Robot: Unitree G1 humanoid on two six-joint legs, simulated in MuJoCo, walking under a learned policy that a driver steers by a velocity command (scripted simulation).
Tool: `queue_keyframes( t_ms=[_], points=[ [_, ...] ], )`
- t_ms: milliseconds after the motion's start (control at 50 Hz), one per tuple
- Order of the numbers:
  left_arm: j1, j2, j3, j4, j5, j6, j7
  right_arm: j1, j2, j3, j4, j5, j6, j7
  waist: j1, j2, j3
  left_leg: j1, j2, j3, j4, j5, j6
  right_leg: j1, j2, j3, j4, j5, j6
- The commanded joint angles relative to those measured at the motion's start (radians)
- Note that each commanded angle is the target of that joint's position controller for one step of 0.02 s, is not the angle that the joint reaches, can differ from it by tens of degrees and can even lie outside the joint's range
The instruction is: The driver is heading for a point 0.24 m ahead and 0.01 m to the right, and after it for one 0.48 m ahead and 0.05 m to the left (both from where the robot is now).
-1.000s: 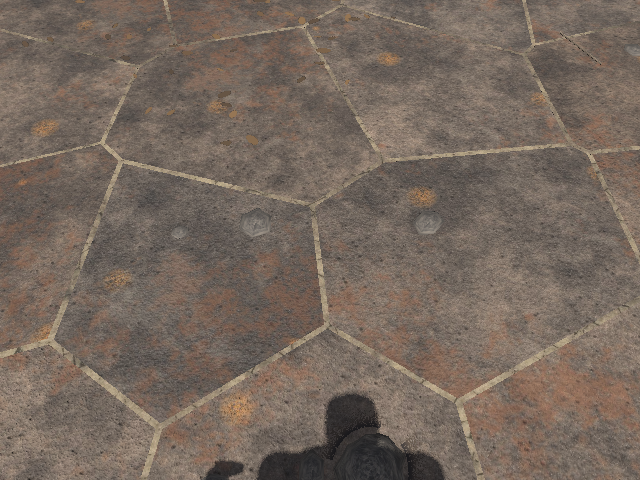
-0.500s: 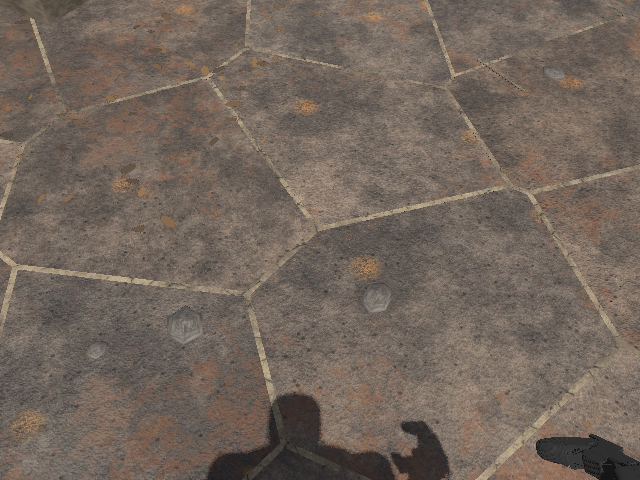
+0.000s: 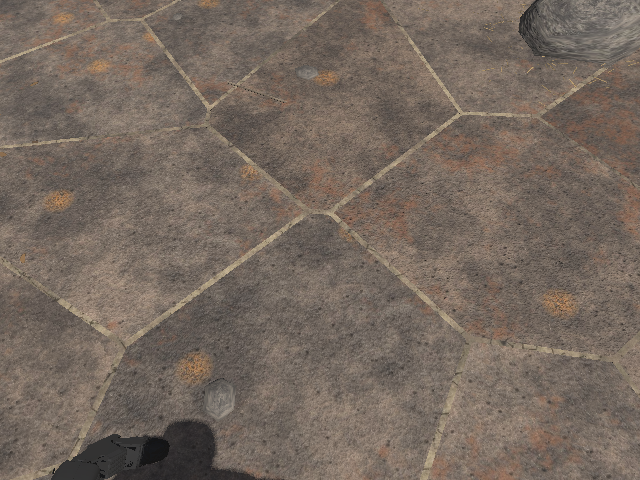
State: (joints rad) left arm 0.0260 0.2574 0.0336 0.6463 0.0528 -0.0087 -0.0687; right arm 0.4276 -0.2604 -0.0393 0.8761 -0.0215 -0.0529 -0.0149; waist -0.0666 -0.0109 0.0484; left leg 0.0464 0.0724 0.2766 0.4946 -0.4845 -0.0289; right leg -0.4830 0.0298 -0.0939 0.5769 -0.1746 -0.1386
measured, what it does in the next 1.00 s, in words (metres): walks ahead: left foot, then right foot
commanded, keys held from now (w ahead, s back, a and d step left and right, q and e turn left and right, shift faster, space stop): e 0.32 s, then q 0.68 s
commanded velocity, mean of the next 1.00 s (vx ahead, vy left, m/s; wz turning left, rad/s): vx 0.12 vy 0.00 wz -0.05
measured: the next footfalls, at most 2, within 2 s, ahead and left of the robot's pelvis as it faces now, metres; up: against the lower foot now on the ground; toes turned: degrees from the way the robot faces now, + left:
left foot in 0.52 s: +0.31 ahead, +0.07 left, +0.00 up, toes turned -13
right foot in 0.94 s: +0.23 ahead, -0.12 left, +0.00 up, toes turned +5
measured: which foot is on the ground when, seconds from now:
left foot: down 0.00-0.00, up 0.02-0.50, down 0.52-0.94, up 0.96-1.00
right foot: down 0.00-0.54, up 0.56-0.92, down 0.94-1.00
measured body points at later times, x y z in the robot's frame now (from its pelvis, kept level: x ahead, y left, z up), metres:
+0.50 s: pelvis +0.18 +0.00 +0.02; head +0.21 -0.01 +0.47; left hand +0.30 +0.26 -0.11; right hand +0.26 -0.28 -0.10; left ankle +0.27 +0.08 -0.71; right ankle +0.11 -0.06 -0.72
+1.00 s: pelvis +0.19 -0.02 +0.02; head +0.21 -0.04 +0.47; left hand +0.29 +0.26 -0.09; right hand +0.30 -0.30 -0.11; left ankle +0.25 +0.08 -0.70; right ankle +0.19 -0.12 -0.72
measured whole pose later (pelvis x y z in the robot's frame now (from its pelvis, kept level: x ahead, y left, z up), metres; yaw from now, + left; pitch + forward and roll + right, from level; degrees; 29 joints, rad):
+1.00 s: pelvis +0.19 -0.02 +0.02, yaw +2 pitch +1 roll +0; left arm 0.22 0.28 0.02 0.77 0.03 0.02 0.05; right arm 0.21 -0.30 -0.09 0.78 -0.01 0.07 0.01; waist -0.01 0.03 0.04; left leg -0.43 -0.14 -0.17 0.65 -0.34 0.00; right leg -0.24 0.05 0.04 0.48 -0.24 -0.04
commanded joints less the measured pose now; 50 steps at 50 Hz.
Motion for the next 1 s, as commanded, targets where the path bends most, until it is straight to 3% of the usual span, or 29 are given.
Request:
queue_keyframes(
  t_ms=[20, 40, 60, 80, 100, 140, 160, 200, 320, 440, 480, 500, 520, 540, 560, 580, 620, 640, 700, 840, 880, 920, 940, 960, 980, 1000],
  points=[
    [0.339, 0.282, 0.094, 0.031, 0.002, -0.011, 0.043, 0.025, -0.062, -0.013, -0.144, 0.005, -0.005, 0.012, 0.133, -0.22, -0.32, -0.629, 0.002, -0.043, 0.805, 0.02, 0.018, 0.797, -0.325, 0.58, -0.121, -0.057, -0.2],
    [0.384, 0.299, 0.104, 0.005, -0.036, -0.003, 0.051, -0.071, -0.146, -0.031, -0.175, -0.001, -0.008, 0.011, 0.198, -0.12, -0.392, -0.75, -0.083, -0.248, 0.961, -0.08, 0.0, 0.824, -0.407, 0.85, -0.224, 0.218, -0.277],
    [0.344, 0.27, 0.098, 0.028, -0.044, -0.001, 0.062, -0.14, -0.137, -0.028, -0.194, 0.011, -0.011, 0.01, 0.171, -0.043, -0.258, -0.8, -0.018, -0.3, 0.949, 0.032, 0.005, 0.738, -0.375, 0.628, -0.2, 0.491, -0.257],
    [0.306, 0.211, 0.082, 0.037, -0.05, -0.006, 0.068, -0.135, -0.116, -0.017, -0.186, 0.016, -0.018, 0.004, 0.129, -0.009, -0.155, -0.755, 0.009, -0.292, 0.866, 0.089, 0.005, 0.593, -0.329, 0.501, -0.192, 0.694, -0.224],
    [0.257, 0.171, 0.071, 0.037, -0.052, -0.009, 0.07, -0.121, -0.113, -0.018, -0.171, 0.006, -0.01, 0.002, 0.084, 0.019, -0.1, -0.703, 0.031, -0.299, 0.789, 0.096, 0.002, 0.487, -0.262, 0.413, -0.203, 0.726, -0.175],
    [0.203, 0.133, 0.054, 0.027, -0.056, -0.014, 0.069, -0.073, -0.113, -0.02, -0.159, -0.02, 0.027, 0.006, 0.028, -0.005, -0.096, -0.596, 0.031, -0.301, 0.708, 0.1, -0.016, 0.357, -0.199, 0.338, -0.232, 0.767, -0.141],
    [0.211, 0.142, 0.056, 0.032, -0.054, -0.02, 0.066, -0.07, -0.108, -0.02, -0.16, -0.023, 0.042, 0.008, 0.022, -0.003, -0.11, -0.581, 0.018, -0.291, 0.683, 0.109, -0.024, 0.34, -0.186, 0.327, -0.232, 0.82, -0.141],
    [0.232, 0.174, 0.066, 0.045, -0.047, -0.024, 0.063, -0.082, -0.089, -0.016, -0.165, -0.017, 0.055, 0.008, 0.02, -0.005, -0.125, -0.578, 0.002, -0.282, 0.624, 0.154, -0.031, 0.315, -0.163, 0.306, -0.23, 0.854, -0.134],
    [0.312, 0.178, 0.068, 0.068, -0.048, -0.003, 0.076, -0.246, -0.092, -0.011, -0.216, -0.009, 0.067, 0.001, 0.08, -0.056, -0.117, -0.63, -0.024, -0.3, 0.451, 0.28, -0.025, 0.357, -0.134, 0.362, -0.198, 0.742, -0.077],
    [0.334, 0.118, 0.037, 0.1, -0.028, 0.0, 0.086, -0.267, -0.078, 0.001, -0.193, 0.003, 0.055, 0.001, 0.109, -0.075, -0.091, -0.503, -0.051, -0.277, 0.224, 0.262, 0.034, 0.426, -0.166, 0.339, -0.155, 0.781, -0.045],
    [0.31, 0.111, 0.025, 0.11, -0.03, -0.001, 0.093, -0.229, -0.071, 0.003, -0.17, 0.007, 0.049, -0.001, 0.087, -0.072, -0.076, -0.372, -0.067, -0.272, 0.082, 0.269, 0.064, 0.398, -0.172, 0.341, -0.123, 0.73, -0.025],
    [0.289, 0.115, 0.022, 0.113, -0.038, -0.003, 0.097, -0.186, -0.066, 0.004, -0.151, 0.005, 0.042, -0.003, 0.054, -0.054, -0.071, -0.268, -0.07, -0.279, -0.059, 0.367, 0.082, 0.369, -0.155, 0.325, -0.078, 0.675, 0.002],
    [0.303, 0.117, 0.019, 0.11, -0.039, -0.011, 0.101, -0.157, -0.101, -0.002, -0.143, 0.0, 0.03, -0.008, 0.05, 0.001, -0.101, -0.152, 0.002, -0.38, -0.111, 0.625, 0.103, 0.33, -0.11, 0.304, -0.014, 0.523, 0.042],
    [0.384, 0.112, 0.02, 0.098, -0.029, -0.011, 0.104, -0.14, -0.197, -0.019, -0.157, 0.001, 0.026, -0.01, 0.099, 0.167, -0.153, -0.054, 0.195, -0.591, -0.054, 1.065, 0.193, 0.253, -0.012, 0.23, 0.128, 0.087, 0.075],
    [0.406, 0.113, 0.022, 0.127, -0.035, 0.015, 0.109, -0.149, -0.166, -0.012, -0.154, 0.02, 0.039, -0.004, 0.082, 0.234, -0.203, -0.076, 0.302, -0.729, -0.081, 1.16, 0.346, 0.208, 0.068, 0.153, 0.221, -0.382, 0.098],
    [0.331, 0.141, 0.025, 0.115, -0.028, 0.03, 0.112, -0.128, -0.144, -0.007, -0.147, 0.02, 0.043, 0.009, 0.061, 0.178, -0.147, -0.108, 0.284, -0.781, -0.133, 1.027, 0.367, 0.132, 0.069, 0.158, 0.304, -0.479, 0.107],
    [0.261, 0.133, 0.028, 0.106, -0.025, 0.044, 0.102, -0.162, -0.168, -0.023, -0.141, 0.017, 0.058, 0.012, 0.075, 0.111, -0.085, -0.174, 0.189, -0.703, -0.174, 0.74, 0.302, 0.079, 0.05, 0.163, 0.408, -0.404, 0.131],
    [0.251, 0.126, 0.027, 0.102, -0.03, 0.051, 0.096, -0.184, -0.176, -0.031, -0.144, 0.018, 0.066, 0.007, 0.087, 0.123, -0.062, -0.217, 0.148, -0.664, -0.197, 0.646, 0.273, 0.075, 0.037, 0.162, 0.412, -0.36, 0.142],
    [0.235, 0.101, 0.02, 0.102, -0.033, 0.056, 0.095, -0.205, -0.157, -0.041, -0.15, 0.016, 0.08, 0.008, 0.085, 0.129, -0.087, -0.229, 0.072, -0.617, -0.21, 0.51, 0.238, 0.077, 0.038, 0.138, 0.369, -0.301, 0.17],
    [0.182, 0.092, 0.011, 0.077, -0.045, 0.045, 0.109, -0.193, -0.179, -0.073, -0.147, 0.001, 0.099, 0.02, 0.048, 0.164, -0.11, -0.278, 0.057, -0.715, -0.227, 0.291, 0.232, 0.143, 0.043, 0.137, 0.169, -0.263, 0.16],
    [0.217, 0.095, 0.011, 0.083, -0.05, 0.035, 0.113, -0.219, -0.183, -0.079, -0.152, 0.001, 0.107, 0.027, 0.061, 0.173, -0.111, -0.317, 0.044, -0.744, -0.226, 0.273, 0.208, 0.217, 0.057, 0.134, 0.068, -0.245, 0.141],
    [0.294, 0.095, 0.012, 0.103, -0.048, 0.022, 0.121, -0.263, -0.181, -0.081, -0.16, 0.012, 0.114, 0.027, 0.107, 0.162, -0.1, -0.399, 0.005, -0.744, -0.199, 0.205, 0.148, 0.353, 0.065, 0.124, -0.149, -0.142, 0.111],
    [0.306, 0.136, 0.022, 0.103, -0.039, 0.015, 0.13, -0.259, -0.155, -0.074, -0.168, 0.019, 0.112, 0.024, 0.107, 0.097, -0.082, -0.473, -0.053, -0.705, -0.144, 0.089, 0.092, 0.41, -0.013, 0.202, -0.277, -0.169, 0.087],
    [0.286, 0.246, 0.045, 0.078, -0.021, 0.015, 0.135, -0.237, -0.094, -0.06, -0.193, 0.032, 0.106, 0.023, 0.086, -0.136, -0.088, -0.599, -0.18, -0.548, 0.079, -0.037, 0.036, 0.445, -0.277, 0.503, -0.403, -0.333, 0.005],
    [0.174, 0.28, 0.054, 0.052, -0.011, 0.019, 0.129, -0.228, -0.134, -0.071, -0.176, 0.004, 0.101, 0.013, 0.07, -0.184, -0.011, -0.632, -0.243, -0.387, 0.32, -0.051, 0.022, 0.268, -0.413, 0.616, -0.449, -0.286, -0.075],
    [0.159, 0.206, 0.036, 0.046, -0.01, 0.017, 0.124, -0.227, -0.181, -0.085, -0.164, -0.009, 0.1, 0.014, 0.047, -0.089, -0.004, -0.558, -0.174, -0.405, 0.473, -0.018, 0.023, 0.195, -0.386, 0.539, -0.402, -0.127, -0.095]
  ],
)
